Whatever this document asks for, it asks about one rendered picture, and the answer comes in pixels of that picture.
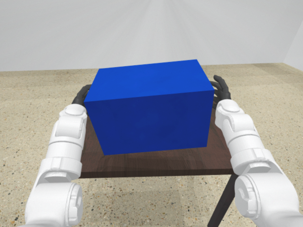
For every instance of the left robot hand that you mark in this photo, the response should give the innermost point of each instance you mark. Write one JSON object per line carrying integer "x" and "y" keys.
{"x": 81, "y": 95}

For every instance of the robot right forearm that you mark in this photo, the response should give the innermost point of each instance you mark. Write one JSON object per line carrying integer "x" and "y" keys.
{"x": 248, "y": 154}

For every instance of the robot left forearm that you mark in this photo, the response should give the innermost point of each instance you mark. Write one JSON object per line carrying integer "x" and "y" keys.
{"x": 62, "y": 162}

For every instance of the carton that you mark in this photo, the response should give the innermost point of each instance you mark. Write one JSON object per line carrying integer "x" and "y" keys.
{"x": 151, "y": 107}

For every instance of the table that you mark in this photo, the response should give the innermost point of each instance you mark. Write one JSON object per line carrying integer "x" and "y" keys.
{"x": 215, "y": 159}

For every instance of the robot right upper arm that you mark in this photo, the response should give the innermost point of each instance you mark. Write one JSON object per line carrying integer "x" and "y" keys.
{"x": 268, "y": 199}

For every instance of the robot left upper arm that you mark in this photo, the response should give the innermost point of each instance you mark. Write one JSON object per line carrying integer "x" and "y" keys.
{"x": 55, "y": 205}

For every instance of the right robot hand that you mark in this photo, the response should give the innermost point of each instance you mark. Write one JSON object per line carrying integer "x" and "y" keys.
{"x": 222, "y": 91}

